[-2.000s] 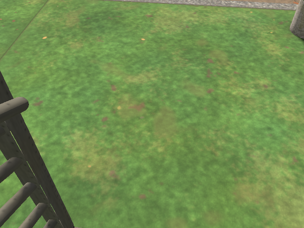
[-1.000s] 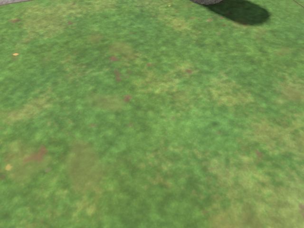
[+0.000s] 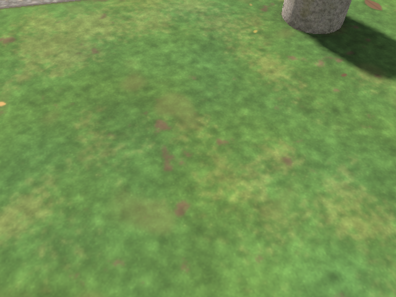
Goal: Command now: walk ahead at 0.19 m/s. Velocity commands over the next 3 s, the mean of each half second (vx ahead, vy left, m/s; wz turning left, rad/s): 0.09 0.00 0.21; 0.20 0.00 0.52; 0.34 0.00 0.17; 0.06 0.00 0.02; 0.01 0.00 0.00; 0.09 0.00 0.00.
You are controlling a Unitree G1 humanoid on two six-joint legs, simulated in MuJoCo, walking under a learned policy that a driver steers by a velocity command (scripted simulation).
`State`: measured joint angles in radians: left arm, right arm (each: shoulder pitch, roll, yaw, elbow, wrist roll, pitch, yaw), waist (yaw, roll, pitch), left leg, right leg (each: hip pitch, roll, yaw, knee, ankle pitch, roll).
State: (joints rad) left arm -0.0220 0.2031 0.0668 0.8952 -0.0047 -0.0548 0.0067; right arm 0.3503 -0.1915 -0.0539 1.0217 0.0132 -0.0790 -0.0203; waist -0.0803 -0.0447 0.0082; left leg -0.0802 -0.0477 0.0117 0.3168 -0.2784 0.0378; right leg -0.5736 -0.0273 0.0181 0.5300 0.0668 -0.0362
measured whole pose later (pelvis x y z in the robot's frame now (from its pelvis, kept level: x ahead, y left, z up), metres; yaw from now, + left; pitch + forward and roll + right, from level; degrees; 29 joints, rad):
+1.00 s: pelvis +0.14 +0.01 +0.00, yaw +24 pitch +3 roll -1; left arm 0.00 0.30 0.08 0.91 -0.03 -0.10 0.00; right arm 0.30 -0.26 -0.09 0.87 0.02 -0.05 -0.02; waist -0.06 -0.02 -0.01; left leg -0.16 -0.07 -0.21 0.40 -0.28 0.04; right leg -0.32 0.02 0.04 0.42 -0.17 -0.01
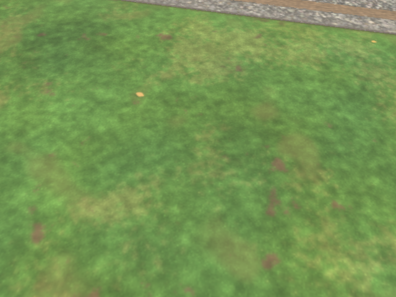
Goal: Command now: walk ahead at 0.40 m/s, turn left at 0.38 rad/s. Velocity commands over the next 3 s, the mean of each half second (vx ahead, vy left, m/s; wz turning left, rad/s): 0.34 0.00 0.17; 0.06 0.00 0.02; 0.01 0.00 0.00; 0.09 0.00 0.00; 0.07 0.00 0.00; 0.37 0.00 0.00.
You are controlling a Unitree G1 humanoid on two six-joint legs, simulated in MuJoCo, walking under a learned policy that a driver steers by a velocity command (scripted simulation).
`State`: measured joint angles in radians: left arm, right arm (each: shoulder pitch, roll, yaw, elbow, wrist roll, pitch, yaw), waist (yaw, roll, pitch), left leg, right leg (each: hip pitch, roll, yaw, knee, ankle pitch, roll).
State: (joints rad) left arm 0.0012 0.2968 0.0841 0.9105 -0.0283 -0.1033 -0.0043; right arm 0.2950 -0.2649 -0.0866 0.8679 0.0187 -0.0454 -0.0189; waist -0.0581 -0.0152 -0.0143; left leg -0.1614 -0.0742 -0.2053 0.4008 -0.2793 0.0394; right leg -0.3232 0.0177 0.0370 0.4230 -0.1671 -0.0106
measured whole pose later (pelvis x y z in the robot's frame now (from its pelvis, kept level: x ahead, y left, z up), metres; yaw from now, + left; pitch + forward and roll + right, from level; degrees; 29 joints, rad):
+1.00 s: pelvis +0.29 +0.01 -0.01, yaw +3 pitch -1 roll +1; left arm 0.20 0.22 0.02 0.98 0.01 -0.02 0.03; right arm 0.18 -0.23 -0.04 0.94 -0.01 -0.01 -0.02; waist 0.00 0.01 0.02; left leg -0.28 0.00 0.03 0.50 -0.21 0.00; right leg -0.23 -0.03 -0.01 0.54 -0.30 0.01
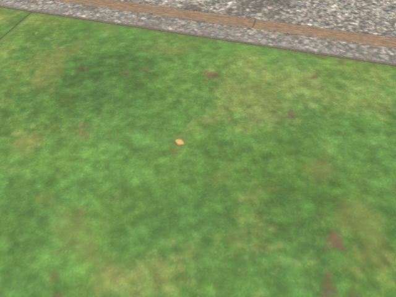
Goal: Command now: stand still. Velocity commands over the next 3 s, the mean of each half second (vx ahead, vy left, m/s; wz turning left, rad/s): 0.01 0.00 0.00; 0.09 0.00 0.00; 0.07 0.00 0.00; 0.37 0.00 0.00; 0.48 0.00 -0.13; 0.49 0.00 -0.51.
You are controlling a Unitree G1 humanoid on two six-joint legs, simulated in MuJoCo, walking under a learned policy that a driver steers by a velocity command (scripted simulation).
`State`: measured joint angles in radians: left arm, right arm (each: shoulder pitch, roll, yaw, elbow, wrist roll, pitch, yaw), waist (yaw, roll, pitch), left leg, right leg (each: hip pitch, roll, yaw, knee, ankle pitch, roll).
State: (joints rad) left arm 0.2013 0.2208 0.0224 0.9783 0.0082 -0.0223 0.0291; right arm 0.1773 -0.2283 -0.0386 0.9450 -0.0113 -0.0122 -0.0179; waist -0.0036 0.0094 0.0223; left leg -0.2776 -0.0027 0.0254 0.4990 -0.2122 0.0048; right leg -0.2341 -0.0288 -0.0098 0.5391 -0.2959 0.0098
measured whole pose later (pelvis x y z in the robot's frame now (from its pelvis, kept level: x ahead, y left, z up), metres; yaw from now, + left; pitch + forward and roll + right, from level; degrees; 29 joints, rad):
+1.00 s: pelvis +0.06 +0.02 -0.01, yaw +0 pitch +0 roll +0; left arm 0.32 0.24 0.04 1.07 -0.01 -0.03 0.04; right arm 0.22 -0.21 -0.05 1.11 0.00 -0.06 -0.01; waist 0.01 -0.03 0.01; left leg -0.26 -0.01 0.06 0.60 -0.33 0.05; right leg -0.23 -0.03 0.01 0.73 -0.49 0.03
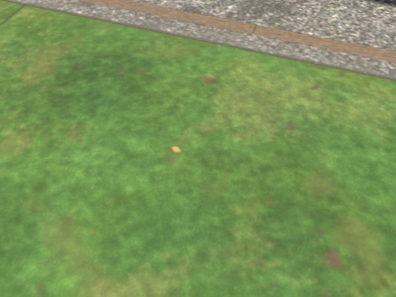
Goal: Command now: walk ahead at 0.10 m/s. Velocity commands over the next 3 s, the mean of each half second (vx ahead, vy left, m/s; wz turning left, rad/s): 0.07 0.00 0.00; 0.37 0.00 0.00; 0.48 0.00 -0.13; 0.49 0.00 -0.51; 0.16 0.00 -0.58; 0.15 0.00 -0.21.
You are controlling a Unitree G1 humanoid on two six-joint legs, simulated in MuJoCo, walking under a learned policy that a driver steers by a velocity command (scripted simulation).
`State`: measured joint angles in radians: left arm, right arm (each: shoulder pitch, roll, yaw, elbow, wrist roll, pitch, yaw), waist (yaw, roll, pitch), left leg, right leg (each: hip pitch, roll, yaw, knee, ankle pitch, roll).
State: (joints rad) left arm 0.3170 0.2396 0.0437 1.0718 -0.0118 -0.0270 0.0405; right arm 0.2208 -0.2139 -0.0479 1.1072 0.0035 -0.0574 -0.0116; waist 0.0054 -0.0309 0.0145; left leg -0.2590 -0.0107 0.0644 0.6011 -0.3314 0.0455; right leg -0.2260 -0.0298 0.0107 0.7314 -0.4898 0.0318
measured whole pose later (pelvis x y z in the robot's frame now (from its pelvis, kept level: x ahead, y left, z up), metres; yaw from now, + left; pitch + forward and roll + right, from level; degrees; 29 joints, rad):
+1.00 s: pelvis +0.22 -0.06 +0.02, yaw +0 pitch +1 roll +0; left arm 0.44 0.17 0.03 1.10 0.00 -0.09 0.01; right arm 0.04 -0.25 -0.07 0.94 0.03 -0.08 0.01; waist 0.06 0.03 0.01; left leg -0.65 0.10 0.01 0.80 -0.06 0.02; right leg 0.07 0.05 -0.06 0.20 -0.28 -0.07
